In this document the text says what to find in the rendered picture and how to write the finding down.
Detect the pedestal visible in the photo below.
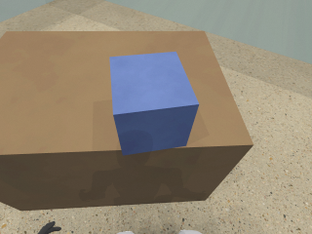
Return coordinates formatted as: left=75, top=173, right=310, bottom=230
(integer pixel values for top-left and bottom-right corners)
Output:
left=0, top=31, right=254, bottom=212

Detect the robot left hand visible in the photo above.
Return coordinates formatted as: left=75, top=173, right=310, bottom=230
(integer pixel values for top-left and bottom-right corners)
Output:
left=38, top=221, right=61, bottom=234

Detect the carton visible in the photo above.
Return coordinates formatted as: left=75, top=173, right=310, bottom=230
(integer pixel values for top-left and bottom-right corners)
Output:
left=109, top=52, right=199, bottom=156

